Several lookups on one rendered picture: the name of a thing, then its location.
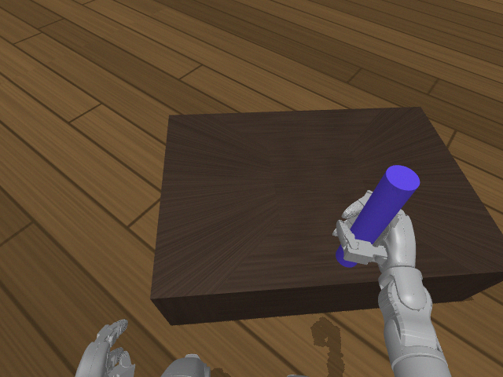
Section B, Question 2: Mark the left robot hand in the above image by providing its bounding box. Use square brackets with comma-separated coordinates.
[75, 319, 135, 377]

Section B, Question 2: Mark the can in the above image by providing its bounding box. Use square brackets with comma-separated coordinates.
[336, 165, 420, 268]

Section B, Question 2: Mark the right robot arm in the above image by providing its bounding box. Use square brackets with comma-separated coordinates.
[378, 265, 452, 377]

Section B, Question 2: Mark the right robot hand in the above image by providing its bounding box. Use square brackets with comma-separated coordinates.
[332, 190, 416, 273]

